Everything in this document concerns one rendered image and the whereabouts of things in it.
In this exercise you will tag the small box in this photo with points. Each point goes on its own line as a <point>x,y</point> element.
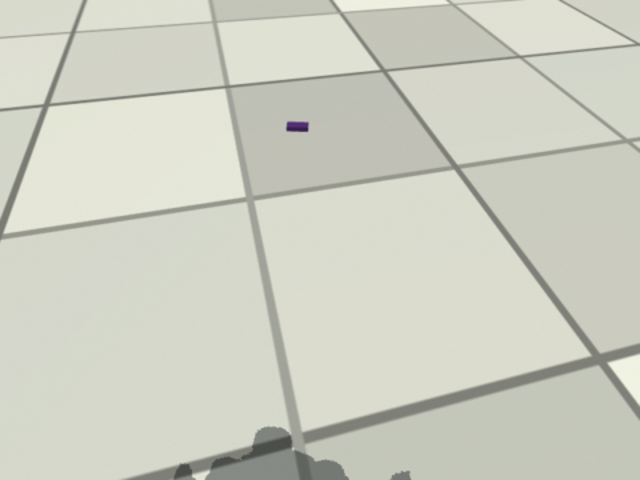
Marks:
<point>297,126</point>

